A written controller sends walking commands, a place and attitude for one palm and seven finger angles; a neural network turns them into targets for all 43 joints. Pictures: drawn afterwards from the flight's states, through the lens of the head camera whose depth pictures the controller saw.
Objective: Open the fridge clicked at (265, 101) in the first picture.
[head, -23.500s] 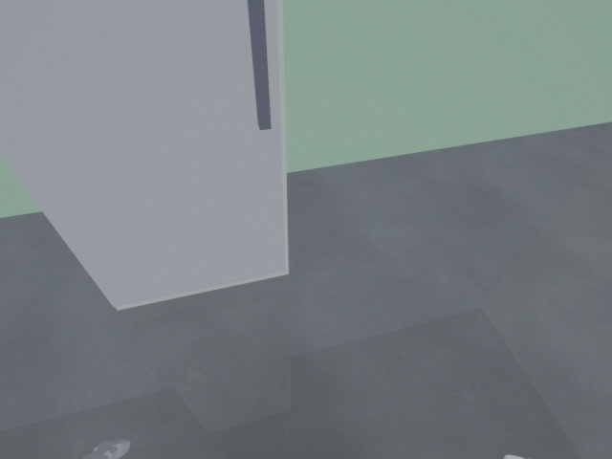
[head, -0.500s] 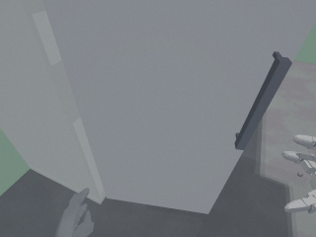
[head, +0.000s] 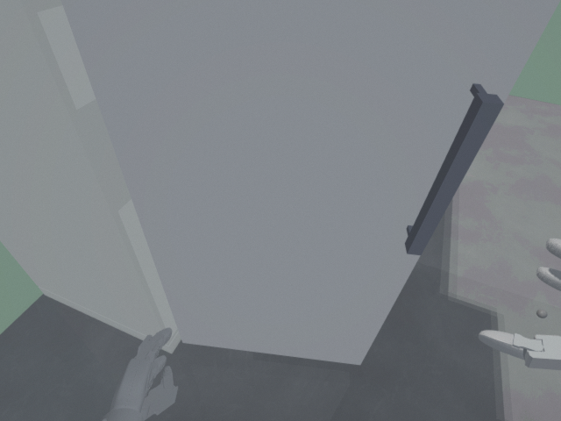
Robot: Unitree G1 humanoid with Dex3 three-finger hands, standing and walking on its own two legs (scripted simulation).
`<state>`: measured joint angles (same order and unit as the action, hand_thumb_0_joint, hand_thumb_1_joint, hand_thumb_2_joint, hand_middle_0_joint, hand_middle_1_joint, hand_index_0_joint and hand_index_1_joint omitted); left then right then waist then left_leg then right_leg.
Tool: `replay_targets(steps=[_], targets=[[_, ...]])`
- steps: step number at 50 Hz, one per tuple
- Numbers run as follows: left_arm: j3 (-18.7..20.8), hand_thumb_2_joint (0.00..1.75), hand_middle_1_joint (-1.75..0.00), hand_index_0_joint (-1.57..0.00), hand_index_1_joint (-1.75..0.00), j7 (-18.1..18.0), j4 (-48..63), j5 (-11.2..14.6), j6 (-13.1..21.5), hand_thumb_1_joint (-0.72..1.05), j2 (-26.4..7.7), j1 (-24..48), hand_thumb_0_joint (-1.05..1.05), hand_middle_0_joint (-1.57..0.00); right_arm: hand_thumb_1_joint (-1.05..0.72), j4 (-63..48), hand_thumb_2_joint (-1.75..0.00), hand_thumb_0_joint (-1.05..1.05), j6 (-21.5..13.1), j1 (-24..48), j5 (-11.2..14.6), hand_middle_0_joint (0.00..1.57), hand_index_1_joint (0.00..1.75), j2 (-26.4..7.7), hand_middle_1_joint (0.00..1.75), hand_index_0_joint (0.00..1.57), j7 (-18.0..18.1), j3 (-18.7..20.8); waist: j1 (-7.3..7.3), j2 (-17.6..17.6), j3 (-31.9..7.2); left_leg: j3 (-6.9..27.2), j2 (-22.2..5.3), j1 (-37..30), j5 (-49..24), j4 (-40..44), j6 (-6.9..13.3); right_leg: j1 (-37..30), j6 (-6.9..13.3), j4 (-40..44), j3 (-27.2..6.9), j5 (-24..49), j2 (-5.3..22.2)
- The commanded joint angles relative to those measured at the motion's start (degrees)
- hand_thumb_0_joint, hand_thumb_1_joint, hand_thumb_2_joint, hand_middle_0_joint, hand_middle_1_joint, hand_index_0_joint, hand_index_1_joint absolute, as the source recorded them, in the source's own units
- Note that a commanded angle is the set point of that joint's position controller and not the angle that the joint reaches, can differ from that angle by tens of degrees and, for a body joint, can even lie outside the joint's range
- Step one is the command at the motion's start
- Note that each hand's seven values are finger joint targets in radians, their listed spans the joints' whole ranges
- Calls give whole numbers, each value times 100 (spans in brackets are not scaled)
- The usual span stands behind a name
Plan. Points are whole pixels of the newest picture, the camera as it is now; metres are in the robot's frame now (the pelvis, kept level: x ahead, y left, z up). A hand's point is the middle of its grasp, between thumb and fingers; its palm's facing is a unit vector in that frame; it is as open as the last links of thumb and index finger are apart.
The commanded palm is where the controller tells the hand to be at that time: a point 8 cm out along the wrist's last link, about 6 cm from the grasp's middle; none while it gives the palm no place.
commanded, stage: draw the hand back to the body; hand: right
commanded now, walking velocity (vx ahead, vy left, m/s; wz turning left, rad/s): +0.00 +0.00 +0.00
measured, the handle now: (440, 180) +0.44 -0.25 +0.15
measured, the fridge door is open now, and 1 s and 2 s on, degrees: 74 74 74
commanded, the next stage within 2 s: step back with the hand held close in 0.86 s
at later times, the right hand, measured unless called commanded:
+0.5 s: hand (526, 288) +0.23 -0.27 +0.16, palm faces +0.44 +0.82 -0.37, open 8.6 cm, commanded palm +0.18 -0.30 +0.18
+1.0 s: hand (519, 291) +0.23 -0.26 +0.15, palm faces +0.44 +0.82 -0.37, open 7.4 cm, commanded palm +0.18 -0.29 +0.19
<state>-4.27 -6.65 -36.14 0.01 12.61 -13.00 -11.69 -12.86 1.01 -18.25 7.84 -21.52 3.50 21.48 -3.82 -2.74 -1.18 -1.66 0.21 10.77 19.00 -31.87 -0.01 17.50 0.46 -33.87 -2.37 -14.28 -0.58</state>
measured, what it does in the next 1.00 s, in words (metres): stands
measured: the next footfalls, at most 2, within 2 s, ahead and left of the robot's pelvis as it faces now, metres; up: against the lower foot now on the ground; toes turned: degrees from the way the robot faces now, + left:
none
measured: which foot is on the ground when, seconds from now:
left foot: down 0.00-1.00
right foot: down 0.00-1.00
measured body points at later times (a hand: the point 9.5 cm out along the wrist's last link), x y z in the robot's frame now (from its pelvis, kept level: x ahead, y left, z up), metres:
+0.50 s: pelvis +0.03 +0.00 +0.01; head +0.01 +0.01 +0.46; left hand +0.22 +0.22 -0.06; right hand +0.20 -0.31 +0.18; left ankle -0.02 +0.12 -0.73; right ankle +0.04 -0.11 -0.73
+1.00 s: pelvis +0.03 +0.01 +0.01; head +0.01 +0.02 +0.46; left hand +0.22 +0.23 -0.07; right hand +0.20 -0.31 +0.18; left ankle -0.02 +0.12 -0.73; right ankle +0.04 -0.11 -0.73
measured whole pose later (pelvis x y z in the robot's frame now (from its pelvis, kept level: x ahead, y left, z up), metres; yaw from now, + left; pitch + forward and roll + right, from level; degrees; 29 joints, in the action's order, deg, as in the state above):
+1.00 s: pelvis +0.03 +0.01 +0.01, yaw +1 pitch -4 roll +0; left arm -2.2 -5.2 -36.8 -0.9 4.8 -12.5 -11.2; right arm -19.7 -0.2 -24.1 4.9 -20.0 5.1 19.6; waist -4.6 -2.1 0.0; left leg -0.3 0.0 1.8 17.4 -22.9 0.2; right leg 7.9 0.3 -24.8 -0.9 -13.1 -0.6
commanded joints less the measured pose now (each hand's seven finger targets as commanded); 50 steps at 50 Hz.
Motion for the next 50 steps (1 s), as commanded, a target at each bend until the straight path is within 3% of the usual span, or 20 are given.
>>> replay_targets(steps=[1,4,5,9,10,11,14,15,17,20,22,24,25,36,40,44,45,48,49,50], targets=[[336,90,-30,-20,-30,-69,869,-4,166,90,-702,806,0,-20,-7,-1370,-50,0,-600,431,-126,23,79,-1242,79,23,314,601,-39,115,-445,101,-91,304,-192,917,83,-680,173,863,-66,-30,64],[353,90,-30,-20,-30,-67,831,3,66,90,-664,842,0,-20,-17,-1351,-55,0,-653,310,-172,22,73,-1250,73,22,348,678,-55,121,-255,67,-90,228,-350,959,79,-741,167,958,-16,143,73],[377,90,-30,-20,-30,-70,804,-8,48,90,-700,849,0,-20,-21,-1324,-57,0,-668,287,-172,22,70,-1318,70,22,351,745,-63,312,-234,69,-80,174,-432,1050,78,-738,179,953,-6,240,75],[377,90,-30,-20,-30,-52,779,-5,-8,90,-640,869,0,-20,-36,-1571,-64,0,-743,375,-258,22,62,-1155,62,22,361,593,-45,-305,-218,60,-95,103,-647,1044,98,-993,163,1036,35,456,61],[391,90,-30,-20,-30,-45,759,-9,-6,90,-666,882,0,-20,-39,-1544,-65,0,-726,299,-256,22,60,-1167,60,22,359,589,-52,-216,-175,67,-79,103,-716,1114,96,-1014,172,1034,34,520,70],[386,90,-30,-20,-30,-34,762,-14,-4,90,-654,873,0,-20,-43,-1676,-67,0,-748,351,-276,22,58,-1104,58,22,360,521,-33,-363,-223,60,-87,58,-816,1098,97,-1105,166,1063,45,620,66],[405,90,-30,-20,-30,-4,771,-31,-1,90,-649,840,0,-20,-54,-1804,-73,0,-755,242,-297,21,51,-1031,51,21,378,447,-42,-285,-292,26,-66,-28,-961,1049,100,-1202,148,1115,8,797,78],[429,90,-30,-20,-30,-7,767,-46,-1,90,-677,835,0,-20,-57,-1799,-74,0,-753,152,-294,21,49,-1102,49,21,380,515,-62,-32,-345,8,-51,-106,-1117,1092,98,-1215,165,1104,22,934,77],[434,90,-30,-20,-30,12,797,-46,-50,90,-655,818,0,-20,-65,-1872,-78,0,-752,86,-281,21,45,-1065,45,21,369,517,-63,138,-382,7,-63,-182,-1346,1044,84,-1245,172,1098,48,1133,81],[459,90,-30,-20,-30,23,796,-47,-140,90,-651,828,0,-20,-75,-1747,-83,0,-707,-115,-265,21,38,-1106,38,21,333,629,-98,211,-330,4,-55,-244,-1564,1095,76,-1248,166,1078,115,1287,76],[433,90,-30,-20,-30,49,827,-50,-187,90,-610,827,0,-20,-83,-1948,-87,0,-710,23,-276,20,34,-1070,34,20,317,592,-88,-155,-352,21,-76,-297,-1639,1061,92,-1294,137,1097,112,1395,72],[432,90,-30,-20,-30,64,839,-56,-232,90,-583,797,0,-20,-90,-2024,-90,0,-696,-15,-291,20,30,-1025,30,20,313,561,-73,-275,-431,13,-76,-334,-1842,1038,94,-1395,136,1060,142,1620,73],[445,90,-30,-20,-30,70,827,-61,-248,90,-616,806,0,-20,-90,-1952,-90,0,-659,-82,-283,20,30,-1042,30,20,300,573,-82,-56,-392,-7,-47,-342,-1947,1078,94,-1381,135,1047,133,1726,93],[434,90,-30,-20,-30,84,915,-76,-428,90,-572,840,0,-20,-90,-1999,-90,0,-543,24,-289,20,30,-1036,30,20,288,565,-76,-65,-514,-11,-63,-409,-2116,1094,68,-1521,150,1079,165,1866,71],[445,90,-30,-20,-30,70,903,-74,-475,90,-591,876,0,-20,-90,-1799,-90,0,-502,8,-265,20,30,-1036,30,20,267,564,-77,203,-298,-20,-49,-363,-1958,1206,54,-1418,162,1120,176,1596,62],[432,90,-30,-20,-30,60,907,-69,-486,90,-549,904,0,-20,-90,-1955,-90,0,-547,125,-282,20,30,-1025,30,20,272,536,-68,-89,-336,6,-79,-364,-1859,1201,52,-1458,165,1125,186,1509,35],[448,90,-30,-20,-30,55,887,-82,-475,90,-586,909,0,-20,-90,-1865,-90,0,-536,7,-271,20,30,-1106,30,20,277,615,-98,61,-369,5,-66,-403,-1931,1243,51,-1458,176,1116,185,1543,38],[441,90,-30,-20,-30,54,897,-73,-470,90,-555,938,0,-20,-90,-1990,-90,0,-564,71,-272,20,30,-1046,30,20,274,553,-81,-61,-389,19,-77,-400,-1899,1249,44,-1492,174,1121,198,1519,27],[421,90,-30,-20,-30,70,934,-77,-430,90,-539,973,0,-20,-90,-2288,-90,0,-601,323,-301,20,30,-839,30,20,257,241,-35,-257,-412,35,-92,-386,-1898,1230,44,-1542,181,1116,197,1509,3],[321,90,-30,-20,-30,73,1233,16,-554,90,-529,911,0,-20,-90,-2749,-90,0,-932,1472,-372,20,30,-1964,30,20,405,1235,173,-309,84,248,-336,4,-2376,1610,-16,-1283,242,900,87,1353,82]])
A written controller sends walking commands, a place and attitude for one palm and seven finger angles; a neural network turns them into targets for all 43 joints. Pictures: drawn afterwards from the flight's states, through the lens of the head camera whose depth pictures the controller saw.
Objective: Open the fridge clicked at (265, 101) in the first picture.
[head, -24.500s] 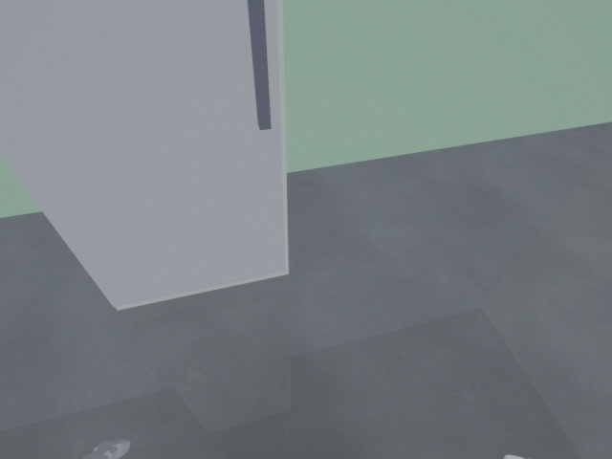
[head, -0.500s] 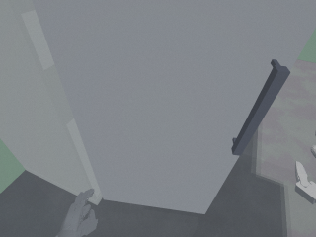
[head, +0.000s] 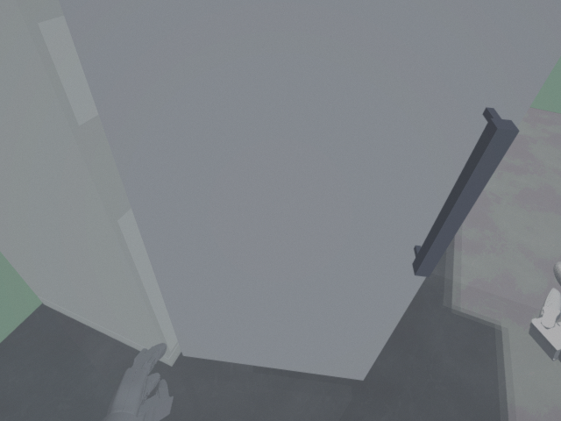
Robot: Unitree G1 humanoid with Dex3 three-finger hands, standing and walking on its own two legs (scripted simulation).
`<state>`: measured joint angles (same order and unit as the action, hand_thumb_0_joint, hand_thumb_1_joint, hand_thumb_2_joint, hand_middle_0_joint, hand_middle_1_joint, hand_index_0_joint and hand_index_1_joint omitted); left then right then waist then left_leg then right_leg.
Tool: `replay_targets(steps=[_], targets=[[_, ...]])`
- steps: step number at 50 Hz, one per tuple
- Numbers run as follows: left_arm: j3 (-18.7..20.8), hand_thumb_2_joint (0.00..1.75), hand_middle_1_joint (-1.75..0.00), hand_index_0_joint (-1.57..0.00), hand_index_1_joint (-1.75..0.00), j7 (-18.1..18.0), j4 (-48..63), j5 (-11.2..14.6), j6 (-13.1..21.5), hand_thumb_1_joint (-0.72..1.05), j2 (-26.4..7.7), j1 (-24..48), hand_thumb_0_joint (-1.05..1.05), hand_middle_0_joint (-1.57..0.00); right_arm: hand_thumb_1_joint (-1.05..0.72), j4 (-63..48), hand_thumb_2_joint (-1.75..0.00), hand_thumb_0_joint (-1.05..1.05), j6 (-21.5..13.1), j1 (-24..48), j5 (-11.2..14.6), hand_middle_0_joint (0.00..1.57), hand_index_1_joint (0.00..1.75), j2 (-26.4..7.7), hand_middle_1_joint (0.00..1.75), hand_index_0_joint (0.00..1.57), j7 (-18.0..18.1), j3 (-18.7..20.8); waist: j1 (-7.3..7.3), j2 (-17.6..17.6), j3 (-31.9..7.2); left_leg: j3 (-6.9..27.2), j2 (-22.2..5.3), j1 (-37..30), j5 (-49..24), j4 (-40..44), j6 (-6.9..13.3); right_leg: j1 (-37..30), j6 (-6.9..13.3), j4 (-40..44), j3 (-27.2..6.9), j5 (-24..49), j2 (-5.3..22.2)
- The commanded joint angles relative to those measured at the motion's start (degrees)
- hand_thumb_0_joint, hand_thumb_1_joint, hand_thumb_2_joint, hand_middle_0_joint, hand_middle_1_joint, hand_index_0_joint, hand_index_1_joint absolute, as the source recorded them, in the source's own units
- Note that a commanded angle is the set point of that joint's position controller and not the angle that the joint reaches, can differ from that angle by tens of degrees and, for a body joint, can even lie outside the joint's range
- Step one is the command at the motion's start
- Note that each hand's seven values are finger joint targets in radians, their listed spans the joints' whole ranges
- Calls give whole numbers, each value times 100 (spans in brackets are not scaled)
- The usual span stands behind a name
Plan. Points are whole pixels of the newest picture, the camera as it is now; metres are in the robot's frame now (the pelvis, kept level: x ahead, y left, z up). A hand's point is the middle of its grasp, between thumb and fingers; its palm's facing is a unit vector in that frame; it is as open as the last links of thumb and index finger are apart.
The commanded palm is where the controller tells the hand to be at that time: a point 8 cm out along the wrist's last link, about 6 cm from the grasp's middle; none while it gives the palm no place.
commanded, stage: step back with the hand held close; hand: right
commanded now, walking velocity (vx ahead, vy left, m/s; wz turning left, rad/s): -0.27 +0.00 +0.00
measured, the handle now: (450, 203) +0.40 -0.27 +0.13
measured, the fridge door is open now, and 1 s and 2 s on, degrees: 74 74 74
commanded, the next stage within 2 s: stop stepping back and stand still in 1.12 s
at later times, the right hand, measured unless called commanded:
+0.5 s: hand out of the picture +0.12 -0.31 +0.15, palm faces +0.43 +0.78 -0.46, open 7.4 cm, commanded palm +0.06 -0.34 +0.17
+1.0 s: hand out of the picture +0.04 -0.35 +0.18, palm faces +0.51 +0.77 -0.38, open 7.4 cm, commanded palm -0.02 -0.37 +0.17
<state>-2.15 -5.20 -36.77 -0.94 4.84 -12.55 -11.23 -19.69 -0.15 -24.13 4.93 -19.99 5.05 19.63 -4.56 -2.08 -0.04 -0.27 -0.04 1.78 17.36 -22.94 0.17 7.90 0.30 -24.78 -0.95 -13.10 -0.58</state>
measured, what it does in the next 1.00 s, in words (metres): walks backwards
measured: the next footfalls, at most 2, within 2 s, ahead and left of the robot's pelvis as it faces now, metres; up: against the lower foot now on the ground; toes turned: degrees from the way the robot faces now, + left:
left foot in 1.16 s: -0.23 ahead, +0.04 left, +0.00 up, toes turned -7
right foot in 1.64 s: -0.21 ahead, -0.17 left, +0.00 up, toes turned -1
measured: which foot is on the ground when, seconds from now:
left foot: down 0.00-0.78, up 0.80-1.00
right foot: down 0.00-1.00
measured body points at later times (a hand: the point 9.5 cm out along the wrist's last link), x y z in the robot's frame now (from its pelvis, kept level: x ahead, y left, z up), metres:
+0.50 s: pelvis -0.07 -0.03 +0.00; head -0.07 -0.04 +0.45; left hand +0.11 +0.20 -0.08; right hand +0.09 -0.35 +0.18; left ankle -0.05 +0.11 -0.74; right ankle +0.01 -0.12 -0.74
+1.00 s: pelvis -0.15 -0.06 +0.00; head -0.14 -0.10 +0.45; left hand +0.05 +0.14 -0.06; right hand +0.01 -0.39 +0.20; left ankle -0.21 +0.10 -0.69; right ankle -0.06 -0.13 -0.74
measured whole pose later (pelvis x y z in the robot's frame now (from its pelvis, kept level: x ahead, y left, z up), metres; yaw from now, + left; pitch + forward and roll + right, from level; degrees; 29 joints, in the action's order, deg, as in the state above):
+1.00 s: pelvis -0.15 -0.06 +0.00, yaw -3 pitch +2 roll +6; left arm -1.0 -2.5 -34.5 -1.0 7.5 -8.5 -11.2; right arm -31.0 -12.3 -27.5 3.0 -23.9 8.2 25.9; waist -1.5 0.0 -1.3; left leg 0.9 4.2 17.4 26.9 -45.8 -0.4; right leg 23.4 4.3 -25.0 -0.6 -4.3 1.3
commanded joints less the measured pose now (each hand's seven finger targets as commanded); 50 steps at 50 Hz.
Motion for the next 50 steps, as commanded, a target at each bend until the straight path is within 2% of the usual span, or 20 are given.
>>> replay_targets(steps=[1,3,5,7,11,18,24,27,30,32,34,36,37,39,40,41,42,44,46,50], targets=[[233,90,-30,-20,-30,-80,1046,29,119,90,-661,929,0,-20,-90,-1527,-90,0,-840,1134,-66,20,30,-1596,30,20,196,1089,268,59,-142,101,-429,982,-2587,678,-63,-227,278,-242,-103,1511,88],[292,90,-30,-20,-30,-18,1161,36,-80,90,-658,818,0,-20,-90,-1221,-90,0,-725,236,-99,20,30,-1233,30,20,132,804,265,645,-283,16,-474,978,-3205,571,-240,-253,291,-422,-48,1962,89],[348,90,-30,-20,-30,0,1235,48,-224,90,-688,778,0,-20,-90,-1340,-90,0,-764,-155,-100,20,30,-1236,30,20,119,885,279,451,-664,-69,-466,780,-3561,378,-266,-300,273,-388,13,2418,104],[378,90,-30,-20,-30,21,1333,82,-379,90,-704,736,0,-20,-90,-1582,-90,0,-792,-445,-73,20,30,-1269,30,20,137,936,310,19,-955,-73,-414,755,-3221,262,-226,-370,273,-293,-21,2744,178],[406,90,-30,-20,-30,-8,1460,119,-482,90,-712,737,0,-20,-90,-1910,-90,0,-887,-687,0,20,30,-1474,30,20,186,1144,311,-118,-1103,-101,-272,813,-2506,188,-142,-269,247,-113,-166,2766,272],[444,90,-30,-20,-30,-87,1486,158,-350,90,-805,671,0,-20,-90,-1902,-90,0,-1109,-420,-3,20,30,-1502,30,20,279,1127,347,-219,-716,-56,-82,913,-970,170,-131,555,292,499,-461,743,398],[473,90,-30,-20,-30,-111,1484,158,-112,90,-947,729,0,-20,-90,-1594,-90,0,-1299,-205,-224,20,30,-1277,30,20,300,1074,301,-721,-277,48,201,-244,-151,-723,-151,2833,616,1441,-1146,-2430,764],[507,90,-30,-20,-30,-77,1495,160,-3,90,-910,677,0,-20,-90,-1760,-90,0,-1387,-213,-295,20,30,-1340,30,20,280,1165,272,-582,-433,156,214,-423,-165,-847,-100,3148,653,1245,-1153,-2565,740],[553,90,-30,-20,-30,-9,1442,115,79,90,-839,574,0,-20,-90,-1999,-90,0,-1468,-566,-231,20,30,-1628,30,20,294,1407,313,65,-618,696,-225,810,541,195,120,2078,415,88,-591,-1733,315],[553,90,-30,-20,-30,29,1266,125,58,90,-727,414,0,-20,-90,-2104,-90,0,-1498,-573,-159,20,30,-1484,30,20,352,1172,401,899,-486,1475,-1078,2782,1557,1143,592,741,79,-1665,-168,-958,-67],[532,90,-30,-20,-30,48,1075,98,44,90,-677,340,0,-20,-90,-2205,-90,0,-1480,-232,-175,20,30,-1435,30,20,443,1035,484,1194,-405,1578,-1616,3404,1289,1260,814,340,7,-2630,-136,-726,-15],[475,90,-30,-20,-30,3,1037,67,122,90,-667,347,0,-20,-90,-2244,-90,0,-1479,199,-198,20,30,-1489,30,20,487,1025,570,952,-270,1095,-1268,3212,335,737,542,225,81,-1538,-252,-514,164],[431,90,-30,-20,-30,-56,1071,78,160,90,-718,437,0,-20,-90,-2175,-90,0,-1476,323,-197,20,30,-1463,30,20,486,987,550,361,-38,668,-730,3042,487,209,232,459,144,-388,-461,-608,314],[468,90,-30,-20,-30,-171,1170,93,324,90,-995,588,0,-20,-90,-2260,-90,0,-1571,594,-311,20,30,-1392,30,20,501,1071,429,-1863,-86,71,385,1434,122,-2180,-149,2236,645,1479,-2120,-1553,1540],[470,90,-30,-20,-30,-197,1163,62,376,90,-761,549,0,-20,-90,-2133,-90,0,-1591,729,-328,20,30,-1456,30,20,528,1097,400,-1724,-84,283,398,1544,455,-2888,-94,2224,824,1431,-2231,-876,1707],[520,90,-30,-20,-30,-134,1030,-15,449,90,-755,468,0,-20,-90,-2101,-90,0,-1665,582,-301,20,30,-1551,30,20,491,1323,390,-1635,-654,461,420,1208,755,-3582,-96,2258,903,1676,-2319,-1705,1889],[572,90,-30,-20,-30,-77,1029,-27,476,90,-741,445,0,-20,-90,-2214,-90,0,-1682,624,-311,20,30,-1449,30,20,461,1260,411,-1319,-564,533,432,1391,752,-3801,-82,2192,1031,1521,-2333,-1577,1858],[632,90,-30,-20,-30,53,1015,18,508,90,-711,410,0,-20,-90,-2232,-90,0,-1680,296,-268,20,30,-1308,30,20,409,1187,359,-647,-723,440,372,1709,851,-3349,-72,1451,1031,1127,-1811,-692,1659],[605,90,-30,-20,-30,148,1040,50,541,90,-686,398,0,-20,-90,-2306,-90,0,-1634,-200,-200,20,30,-1196,30,20,371,1030,346,-589,-953,195,376,1846,971,-2663,-74,788,866,1088,-1567,-280,1509],[524,90,-30,-20,-30,200,938,-13,536,90,-710,430,0,-20,-90,-2377,-90,0,-1500,-371,-133,20,30,-1190,30,20,338,900,388,-1214,-1033,-52,474,1643,1097,-1341,-2,292,520,1454,-1359,-267,1362]])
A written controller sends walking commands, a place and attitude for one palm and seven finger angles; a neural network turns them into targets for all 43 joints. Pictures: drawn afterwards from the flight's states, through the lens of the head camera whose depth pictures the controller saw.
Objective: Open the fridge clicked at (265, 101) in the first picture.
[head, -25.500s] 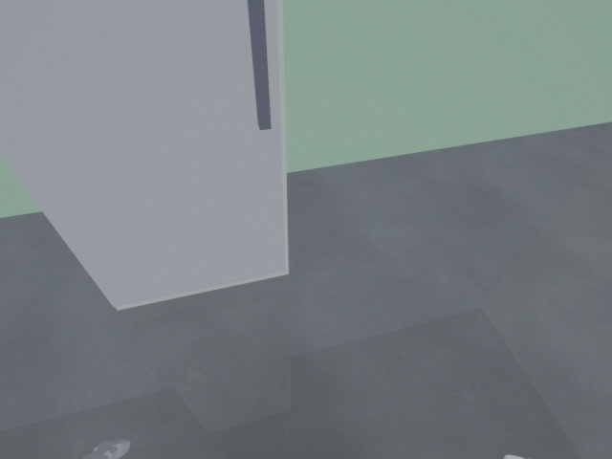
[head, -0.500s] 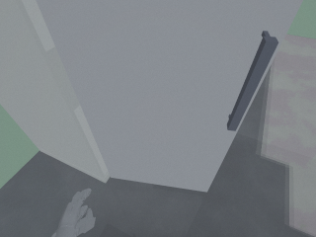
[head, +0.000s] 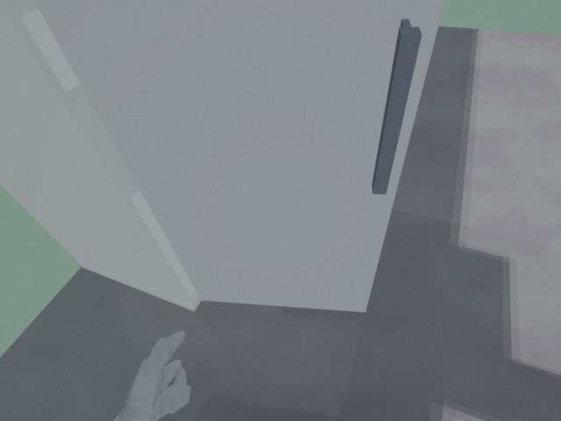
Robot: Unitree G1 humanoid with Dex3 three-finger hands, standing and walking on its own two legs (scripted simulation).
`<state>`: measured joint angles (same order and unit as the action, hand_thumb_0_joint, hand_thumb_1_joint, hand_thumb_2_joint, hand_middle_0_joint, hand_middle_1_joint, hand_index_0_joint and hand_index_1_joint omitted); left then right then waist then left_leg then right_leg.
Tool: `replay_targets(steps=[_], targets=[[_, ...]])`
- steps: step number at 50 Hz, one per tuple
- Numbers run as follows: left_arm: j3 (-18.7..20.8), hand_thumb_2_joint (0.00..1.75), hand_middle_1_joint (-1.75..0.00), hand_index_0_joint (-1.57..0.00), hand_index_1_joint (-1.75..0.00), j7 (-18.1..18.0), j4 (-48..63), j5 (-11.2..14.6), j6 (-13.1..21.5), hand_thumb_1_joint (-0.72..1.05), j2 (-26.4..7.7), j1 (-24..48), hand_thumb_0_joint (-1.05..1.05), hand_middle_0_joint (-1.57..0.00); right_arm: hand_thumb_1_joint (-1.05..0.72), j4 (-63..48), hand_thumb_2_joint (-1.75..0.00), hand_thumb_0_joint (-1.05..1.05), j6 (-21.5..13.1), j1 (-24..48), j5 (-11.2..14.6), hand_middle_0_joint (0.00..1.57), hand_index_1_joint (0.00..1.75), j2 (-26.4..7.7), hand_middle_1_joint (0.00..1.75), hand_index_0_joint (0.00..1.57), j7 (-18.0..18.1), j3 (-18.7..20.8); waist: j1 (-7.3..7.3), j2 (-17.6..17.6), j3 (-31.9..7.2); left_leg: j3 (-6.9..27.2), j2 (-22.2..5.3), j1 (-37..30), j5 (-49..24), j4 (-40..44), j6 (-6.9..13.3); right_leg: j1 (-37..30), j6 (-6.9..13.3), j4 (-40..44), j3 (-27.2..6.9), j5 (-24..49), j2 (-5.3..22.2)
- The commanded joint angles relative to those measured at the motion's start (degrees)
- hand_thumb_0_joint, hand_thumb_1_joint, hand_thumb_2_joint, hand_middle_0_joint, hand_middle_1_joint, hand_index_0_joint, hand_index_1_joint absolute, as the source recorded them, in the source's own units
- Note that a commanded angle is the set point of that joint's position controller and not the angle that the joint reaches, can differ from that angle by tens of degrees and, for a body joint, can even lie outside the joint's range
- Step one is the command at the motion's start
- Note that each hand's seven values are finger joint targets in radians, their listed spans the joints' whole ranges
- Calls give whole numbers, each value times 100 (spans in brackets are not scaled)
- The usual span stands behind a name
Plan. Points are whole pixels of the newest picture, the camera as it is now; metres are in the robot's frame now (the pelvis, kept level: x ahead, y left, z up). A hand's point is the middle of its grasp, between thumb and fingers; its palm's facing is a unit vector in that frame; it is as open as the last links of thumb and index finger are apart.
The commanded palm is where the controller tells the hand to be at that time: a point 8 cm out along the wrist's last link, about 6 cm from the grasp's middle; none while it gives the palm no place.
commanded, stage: step back with the hand held close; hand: right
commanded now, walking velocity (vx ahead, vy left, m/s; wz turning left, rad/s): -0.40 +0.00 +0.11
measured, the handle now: (390, 119) +0.56 -0.18 +0.13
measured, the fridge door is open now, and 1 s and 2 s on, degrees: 74 74 74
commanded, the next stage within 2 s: stop stepping back and stand still in 0.12 s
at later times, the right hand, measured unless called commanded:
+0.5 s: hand out of the picture +0.13 -0.27 +0.16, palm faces +0.37 +0.83 -0.43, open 7.4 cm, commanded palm +0.06 -0.30 +0.17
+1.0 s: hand out of the picture +0.08 -0.28 +0.16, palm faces +0.37 +0.80 -0.48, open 7.4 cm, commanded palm +0.04 -0.32 +0.17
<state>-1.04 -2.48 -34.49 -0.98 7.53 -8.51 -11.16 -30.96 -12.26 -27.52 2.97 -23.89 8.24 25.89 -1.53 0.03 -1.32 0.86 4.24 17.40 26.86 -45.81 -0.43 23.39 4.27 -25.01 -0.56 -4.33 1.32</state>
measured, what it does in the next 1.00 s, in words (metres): walks backwards: left foot, then right foot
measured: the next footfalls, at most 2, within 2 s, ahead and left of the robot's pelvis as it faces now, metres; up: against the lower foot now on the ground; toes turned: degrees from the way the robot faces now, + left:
left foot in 0.16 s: -0.08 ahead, +0.09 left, +0.00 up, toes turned -4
right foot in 0.64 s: -0.05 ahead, -0.12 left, +0.00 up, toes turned +2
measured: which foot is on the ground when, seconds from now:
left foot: up 0.00-0.14, down 0.16-1.00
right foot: down 0.00-0.48, up 0.50-0.62, down 0.64-1.00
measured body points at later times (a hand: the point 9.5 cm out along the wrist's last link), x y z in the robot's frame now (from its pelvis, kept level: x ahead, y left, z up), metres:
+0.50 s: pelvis -0.09 +0.00 +0.00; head -0.11 -0.03 +0.45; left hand +0.03 +0.26 -0.08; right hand +0.10 -0.31 +0.18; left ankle -0.13 +0.13 -0.74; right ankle +0.08 -0.07 -0.73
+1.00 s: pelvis -0.12 -0.03 -0.01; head -0.13 -0.03 +0.44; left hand +0.03 +0.20 -0.10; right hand +0.05 -0.32 +0.19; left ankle -0.12 +0.08 -0.74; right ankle -0.07 -0.12 -0.74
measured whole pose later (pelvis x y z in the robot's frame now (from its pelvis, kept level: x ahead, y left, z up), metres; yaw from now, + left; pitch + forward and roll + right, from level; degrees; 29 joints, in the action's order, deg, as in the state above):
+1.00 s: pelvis -0.12 -0.03 -0.01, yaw +3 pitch +0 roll +2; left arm -1.5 -3.1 -37.6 -0.7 6.4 -10.9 -14.8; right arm -27.2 -12.2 -33.7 2.1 -23.9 7.2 22.7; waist -0.8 -2.3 -2.4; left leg -2.6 2.9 12.2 14.1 -26.6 1.7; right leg 19.0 0.8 -33.9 -2.2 -15.5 -0.8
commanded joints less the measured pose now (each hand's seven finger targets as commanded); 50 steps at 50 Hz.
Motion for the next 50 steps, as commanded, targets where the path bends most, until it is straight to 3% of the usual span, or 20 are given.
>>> replay_targets(steps=[1,5,9,11,14,16,19,21,23,25,27,30,32,33,35,38,41,45,48,50], targets=[[376,90,-30,-20,-30,-68,664,-17,249,90,-1076,441,0,-20,-90,-1302,-90,0,-280,75,91,20,30,-783,30,20,10,197,84,-1480,-993,-233,60,-2,127,1314,82,-1421,-31,1521,-1267,-937,1118],[388,90,-30,-20,-30,-115,633,-92,-18,90,-1035,397,0,-20,-90,-1205,-90,0,-314,-42,197,20,30,-1374,30,20,-23,656,45,-1049,-1438,-92,-186,-644,-1058,2996,276,-1829,-605,873,-723,648,966],[261,90,-30,-20,-30,-181,718,-45,-178,90,-878,555,0,-20,-90,-1214,-90,0,-481,103,289,20,30,-1575,30,20,-16,734,102,190,-1165,712,-1630,962,-2125,3347,592,-2302,-585,-833,60,-463,319],[357,90,-30,-20,-30,-226,706,74,-85,90,-976,554,0,-20,-90,-1184,-90,0,-436,94,265,20,30,-1415,30,20,-49,584,204,706,-1039,234,-1306,1067,-1842,3122,446,-2281,-581,-873,154,-528,62],[329,90,-30,-20,-30,-313,840,100,-107,90,-1107,619,0,-20,-90,-848,-90,0,-196,-202,236,20,30,-1357,30,20,-41,640,222,-238,-565,-99,-647,1134,-526,2863,270,-2099,-508,-129,-222,-733,168],[344,90,-30,-20,-30,-347,842,103,-69,90,-1178,647,0,-20,-90,-519,-90,0,-144,-267,236,20,30,-1230,30,20,-33,633,192,-968,-120,-276,-214,793,540,2799,256,-1429,-528,905,-743,-2204,345],[342,90,-30,-20,-30,-386,825,105,-14,90,-1274,579,0,-20,-90,-235,-90,0,-100,-231,182,20,30,-1116,30,20,-10,593,92,-1431,232,-576,442,-392,817,2186,309,-17,-1023,2337,-1238,-4108,520],[361,90,-30,-20,-30,-358,810,111,39,90,-1201,470,0,-20,-90,-413,-90,0,-128,-68,154,20,30,-1191,30,20,-37,552,57,-1245,107,-539,406,-949,440,2364,334,92,-1107,2147,-818,-3482,301],[424,90,-30,-20,-30,-298,702,119,76,90,-1110,202,0,-20,-90,-675,-90,0,-242,-218,110,20,30,-1230,30,20,-101,467,148,226,-363,218,-672,592,497,3460,574,-1578,-715,-678,307,-1563,-371],[488,90,-30,-20,-30,-272,646,34,80,90,-1156,328,0,-20,-90,-1218,-90,0,-229,-220,148,20,30,-1374,30,20,-9,673,81,1210,-488,1434,-1886,1786,1065,4029,1220,-1650,-563,-3112,58,-1109,-552],[413,90,-30,-20,-30,-252,667,97,119,90,-1063,331,0,-20,-90,-1290,-90,0,-148,35,60,20,30,-1106,30,20,40,458,207,877,-151,1202,-2062,1223,523,3365,1244,-763,-451,-3024,-438,-1442,18],[370,90,-30,-20,-30,-374,384,94,281,90,-1214,260,0,-20,-90,-669,-90,0,-108,1247,-75,20,30,-789,30,20,137,29,379,-486,518,45,-1006,834,543,2177,328,-894,-416,-90,-331,-1518,106],[377,90,-30,-20,-30,-423,437,147,507,90,-1362,167,0,-20,-90,-524,-90,0,-225,1541,-148,20,30,-779,30,20,249,54,192,-1891,423,-163,-283,506,-333,776,53,-773,-100,1258,-2181,-1419,1064],[372,90,-30,-20,-30,-423,504,147,548,90,-1280,215,0,-20,-90,-633,-90,0,-270,1766,-178,20,30,-945,30,20,267,142,112,-1510,330,-30,-223,383,-397,642,41,-792,67,1263,-2295,-1232,1142],[332,90,-30,-20,-30,-381,446,45,622,90,-1066,244,0,-20,-90,-864,-90,0,-306,1382,-99,20,30,-1179,30,20,198,374,168,-1781,-66,172,-257,405,-47,135,47,-1073,-261,1810,-2658,-2111,1132],[251,90,-30,-20,-30,-182,664,58,578,90,-944,317,0,-20,-90,-1099,-90,0,-252,179,-146,20,30,-849,30,20,146,281,81,-1254,-261,49,-314,-627,-428,930,82,-391,39,1774,-1888,-2799,936],[234,90,-30,-20,-30,-96,822,61,412,90,-924,386,0,-20,-90,-901,-90,0,-222,-789,-130,20,30,-854,30,20,75,421,63,-759,-347,-264,-257,-1899,-749,2185,156,512,-203,1344,-986,-2783,371],[319,90,-30,-20,-30,-121,691,-29,174,90,-986,329,0,-20,-90,-606,-90,0,-289,-279,-5,20,30,-1082,30,20,61,674,216,457,-213,1428,-1740,-252,-115,3526,853,-401,-451,-939,-395,-1310,-55],[365,90,-30,-20,-30,-222,534,126,133,90,-1030,247,0,-20,-90,-103,-90,0,-136,33,23,20,30,-746,30,20,101,363,255,807,-81,1265,-1729,646,376,3338,824,-1026,-342,-1299,-415,-1249,16],[315,90,-30,-20,-30,-287,537,127,182,90,-1044,401,0,-20,-90,-82,-90,0,-128,347,15,20,30,-789,30,20,109,328,261,390,-51,770,-1344,325,-477,2838,536,-1153,-264,-441,-375,-837,98]])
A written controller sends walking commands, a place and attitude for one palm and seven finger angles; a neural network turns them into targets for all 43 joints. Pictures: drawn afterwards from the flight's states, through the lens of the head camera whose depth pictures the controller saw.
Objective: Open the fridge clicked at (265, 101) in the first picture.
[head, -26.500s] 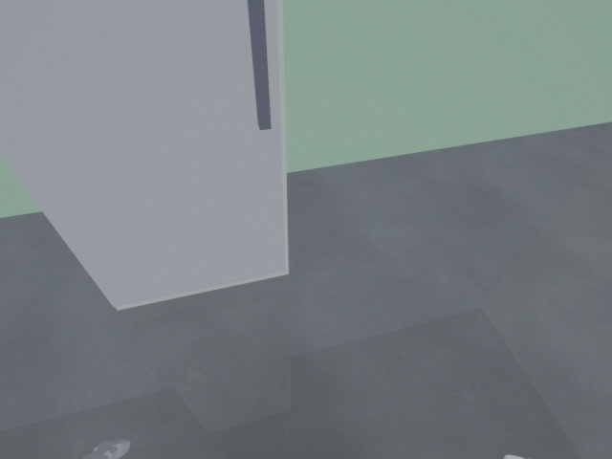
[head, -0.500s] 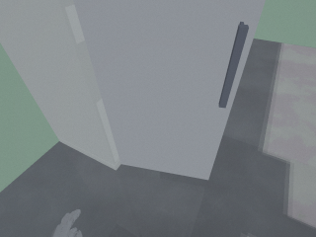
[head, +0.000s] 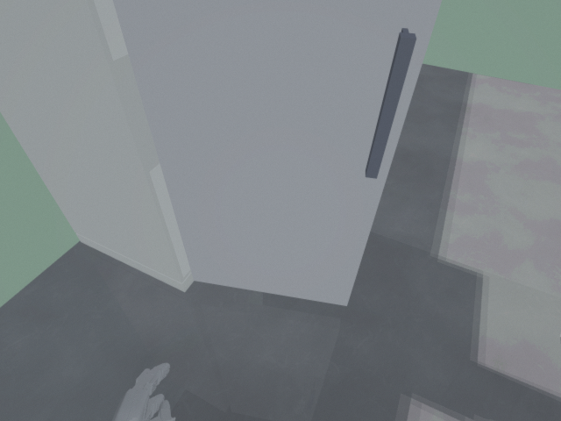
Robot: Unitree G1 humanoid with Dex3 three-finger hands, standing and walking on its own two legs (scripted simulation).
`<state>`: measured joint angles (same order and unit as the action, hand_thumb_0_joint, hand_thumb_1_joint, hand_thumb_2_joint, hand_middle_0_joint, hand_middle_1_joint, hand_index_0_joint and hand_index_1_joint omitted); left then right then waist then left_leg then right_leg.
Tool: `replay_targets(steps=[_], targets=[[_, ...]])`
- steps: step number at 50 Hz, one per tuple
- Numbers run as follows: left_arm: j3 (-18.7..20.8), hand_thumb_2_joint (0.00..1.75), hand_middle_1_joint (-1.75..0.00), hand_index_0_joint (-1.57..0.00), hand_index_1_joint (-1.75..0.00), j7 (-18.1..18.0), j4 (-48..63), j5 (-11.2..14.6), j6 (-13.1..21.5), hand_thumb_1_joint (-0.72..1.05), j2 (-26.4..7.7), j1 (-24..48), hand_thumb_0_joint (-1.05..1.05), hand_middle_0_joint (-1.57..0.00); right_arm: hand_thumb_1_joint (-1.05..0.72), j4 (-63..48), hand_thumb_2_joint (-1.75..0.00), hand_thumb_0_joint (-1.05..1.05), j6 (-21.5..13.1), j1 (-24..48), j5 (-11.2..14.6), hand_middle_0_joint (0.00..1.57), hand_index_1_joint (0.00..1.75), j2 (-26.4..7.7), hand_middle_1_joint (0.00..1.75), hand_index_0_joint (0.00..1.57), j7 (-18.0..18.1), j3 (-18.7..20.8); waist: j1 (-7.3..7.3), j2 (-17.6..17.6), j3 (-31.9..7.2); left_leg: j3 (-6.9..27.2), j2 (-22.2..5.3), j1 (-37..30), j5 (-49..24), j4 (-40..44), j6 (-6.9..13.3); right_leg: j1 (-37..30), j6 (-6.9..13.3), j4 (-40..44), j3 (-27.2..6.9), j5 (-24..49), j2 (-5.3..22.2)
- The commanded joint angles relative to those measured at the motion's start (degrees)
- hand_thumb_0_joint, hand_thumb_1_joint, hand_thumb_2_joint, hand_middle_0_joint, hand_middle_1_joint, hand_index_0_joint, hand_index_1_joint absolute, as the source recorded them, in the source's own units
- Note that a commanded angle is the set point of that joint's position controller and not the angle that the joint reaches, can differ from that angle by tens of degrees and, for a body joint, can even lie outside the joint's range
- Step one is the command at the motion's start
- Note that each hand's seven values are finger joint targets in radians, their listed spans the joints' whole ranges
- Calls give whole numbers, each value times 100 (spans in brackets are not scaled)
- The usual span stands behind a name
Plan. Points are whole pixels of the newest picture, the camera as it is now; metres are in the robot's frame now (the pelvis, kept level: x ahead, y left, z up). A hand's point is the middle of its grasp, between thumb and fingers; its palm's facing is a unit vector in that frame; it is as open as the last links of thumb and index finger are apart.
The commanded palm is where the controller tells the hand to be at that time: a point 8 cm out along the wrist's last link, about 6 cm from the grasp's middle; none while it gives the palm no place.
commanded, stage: let the arm hang, fingers relaxed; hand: right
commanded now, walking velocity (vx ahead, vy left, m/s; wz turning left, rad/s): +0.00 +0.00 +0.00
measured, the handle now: (386, 110) +0.67 -0.18 +0.14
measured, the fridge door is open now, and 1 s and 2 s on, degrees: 74 74 74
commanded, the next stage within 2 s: look to check the result in 1.14 s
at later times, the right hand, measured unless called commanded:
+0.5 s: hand out of the picture -0.01 -0.19 -0.18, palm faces +0.05 +0.99 -0.16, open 7.2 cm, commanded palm none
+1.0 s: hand out of the picture +0.06 -0.24 -0.15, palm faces +0.04 +0.95 -0.30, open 7.4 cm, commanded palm none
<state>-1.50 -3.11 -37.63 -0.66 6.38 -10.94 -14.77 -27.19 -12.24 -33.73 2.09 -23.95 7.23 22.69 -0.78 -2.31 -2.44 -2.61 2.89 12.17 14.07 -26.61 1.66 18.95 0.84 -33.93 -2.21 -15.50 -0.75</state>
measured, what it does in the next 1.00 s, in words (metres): stands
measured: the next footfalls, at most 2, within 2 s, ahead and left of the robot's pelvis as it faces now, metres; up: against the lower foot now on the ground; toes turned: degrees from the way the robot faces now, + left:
none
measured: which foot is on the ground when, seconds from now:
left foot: down 0.00-1.00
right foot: down 0.00-1.00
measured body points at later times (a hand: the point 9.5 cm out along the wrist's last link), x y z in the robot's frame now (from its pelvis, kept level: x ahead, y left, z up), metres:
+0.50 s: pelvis -0.01 +0.00 +0.00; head +0.02 -0.03 +0.45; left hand +0.05 +0.28 -0.12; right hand -0.01 -0.24 -0.17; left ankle +0.00 +0.12 -0.73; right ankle +0.02 -0.09 -0.73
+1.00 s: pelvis +0.01 +0.00 +0.01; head +0.02 +0.00 +0.46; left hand +0.10 +0.26 -0.13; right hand +0.06 -0.29 -0.13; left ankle +0.00 +0.12 -0.73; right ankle +0.02 -0.09 -0.73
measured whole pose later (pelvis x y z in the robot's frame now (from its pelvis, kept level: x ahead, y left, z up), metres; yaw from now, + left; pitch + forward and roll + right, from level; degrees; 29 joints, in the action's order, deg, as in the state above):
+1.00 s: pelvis +0.01 +0.00 +0.01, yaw -4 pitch -1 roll +0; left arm 0.2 -0.5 -62.6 -1.2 0.6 -16.5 -7.6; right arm 63.6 -0.4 -7.7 -1.0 -16.5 0.0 -0.3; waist 0.0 -0.9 2.1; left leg 2.3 0.7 7.4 13.1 -21.4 0.0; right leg 10.5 2.7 -21.1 -2.3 -9.4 -3.8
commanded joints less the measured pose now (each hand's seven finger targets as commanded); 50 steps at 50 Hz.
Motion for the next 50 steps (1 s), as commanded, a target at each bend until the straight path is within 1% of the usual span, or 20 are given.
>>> replay_targets(steps=[1,2,3,4,6,7,9,10,11,12,13,14,16,18,20,22,24,26,34,50], targets=[[358,90,-30,-20,-30,-257,826,87,337,90,-859,752,0,-20,-90,-440,-90,0,-162,1023,67,20,30,-771,30,20,207,600,145,222,110,935,-929,686,298,630,166,-760,113,833,-322,572,400],[765,90,-30,-20,-30,295,-388,-5,509,90,-2053,734,0,-20,-90,3355,-90,0,668,978,-481,20,30,-25,30,20,-648,-1595,367,-315,226,315,-1001,1101,-1344,-993,131,-438,285,-19,-961,2697,716],[741,90,-30,-20,-30,290,-232,32,122,90,-1826,614,0,-20,-90,3383,-90,0,1102,909,-438,20,30,72,30,20,-698,-1403,185,-322,1,293,-627,787,-257,-1282,11,-104,469,511,-1289,2862,970],[698,90,-30,-20,-30,244,-129,19,1,90,-1849,659,0,-20,-90,3353,-90,0,1217,1083,-439,20,30,125,30,20,-708,-1357,207,-636,272,232,-408,888,861,-1814,-71,238,735,1014,-1735,2687,1217],[617,90,-30,-20,-30,194,-123,-130,-87,90,-1784,464,0,-20,-90,3731,-90,0,1243,1550,-423,20,30,119,30,20,-692,-1465,281,114,154,688,-258,1322,1958,-2889,-63,153,1221,1440,-2629,2292,1558],[593,90,-30,-20,-30,172,-137,-171,-144,90,-1798,476,0,-20,-90,4053,-90,0,1239,1640,-415,20,30,68,30,20,-701,-1488,225,470,112,842,-305,1354,1901,-2958,-53,98,1324,1436,-2692,1957,1572],[581,90,-30,-20,-30,163,-130,-208,-244,90,-1866,715,0,-20,-90,4799,-90,0,1194,1667,-425,20,30,-44,30,20,-750,-1554,-3,858,-255,742,-340,904,1450,-2001,-33,-124,1225,1075,-2142,1999,1315],[541,90,-30,-20,-30,164,-155,-190,-277,90,-1817,824,0,-20,-90,5183,-90,0,1179,1616,-437,20,30,-109,30,20,-758,-1621,-126,846,-487,649,-349,351,857,-1161,-36,-98,991,819,-1691,2111,1074],[527,90,-30,-20,-30,172,-214,-123,-310,90,-1744,887,0,-20,-90,5525,-90,0,1159,1503,-434,20,30,-253,30,20,-752,-1626,-206,864,-600,905,-470,-325,132,-334,22,232,681,486,-1264,1548,645],[520,90,-30,-20,-30,180,-245,-65,-346,90,-1535,873,0,-20,-90,5791,-90,0,1136,1563,-475,20,30,-504,30,20,-728,-1636,-152,1152,-552,1841,-1065,-474,69,301,279,586,340,-7,-780,521,37],[507,90,-30,-20,-30,182,-311,-43,-405,90,-1408,779,0,-20,-90,5980,-90,0,1135,1775,-460,20,30,-669,30,20,-727,-1691,6,957,-284,2799,-1824,-84,269,820,738,669,136,-491,-408,-439,-265],[508,90,-30,-20,-30,205,-485,-74,-457,90,-1459,601,0,-20,-90,6164,-90,0,1155,2142,-430,20,30,-722,30,20,-726,-1786,183,330,-117,2790,-2066,402,513,889,1095,279,97,-826,-191,-727,-224],[530,90,-30,-20,-30,188,-748,-74,-547,90,-1456,414,0,-20,-90,6529,-90,0,1144,2494,-393,20,30,-463,30,20,-687,-1868,296,432,-43,2342,-1599,614,318,800,1026,-124,116,-783,-267,-435,-109],[466,90,-30,-20,-30,159,-979,-59,-547,90,-1343,235,0,-20,-90,6948,-90,0,1135,2554,-338,20,30,-287,30,20,-684,-1967,380,300,91,1801,-1307,834,-296,482,750,-714,157,32,-400,480,134],[421,90,-30,-20,-30,145,-1142,-59,-518,90,-1392,326,0,-20,-90,7329,-90,0,1153,2332,-320,20,30,-94,30,20,-670,-2002,232,-202,-6,1228,-766,639,-382,225,320,-920,249,674,-859,1190,484],[393,90,-30,-20,-30,126,-1326,-66,-525,90,-1435,419,0,-20,-90,7738,-90,0,1221,2154,-294,20,30,-53,30,20,-658,-2019,82,-1012,127,975,-595,76,130,229,183,-389,375,1221,-1269,601,643],[374,90,-30,-20,-30,107,-1462,-53,-528,90,-1450,483,0,-20,-90,8066,-90,0,1223,1975,-278,20,30,-24,30,20,-680,-2034,-20,-917,157,911,-565,-298,152,337,174,-152,391,1499,-1334,163,689],[379,90,-30,-20,-30,101,-1559,-37,-540,90,-1432,392,0,-20,-90,8312,-90,0,1208,1986,-280,20,30,45,30,20,-687,-2086,24,-304,157,911,-631,-334,94,537,193,-268,346,1518,-1218,59,638],[412,90,-30,-20,-30,120,-1976,-36,-538,90,-1509,379,0,-20,-90,8762,-90,0,1147,2218,-282,20,30,-68,30,20,-675,-2111,81,337,322,917,-726,-128,-19,823,185,-694,299,1658,-1069,295,634],[379,90,-30,-20,-30,162,-2228,-26,-494,90,-1646,827,0,-20,-90,8796,-90,0,1065,2649,-281,20,30,-358,30,20,-638,-2057,82,303,147,985,-860,-335,-699,917,120,-1125,215,1591,-800,1431,581]])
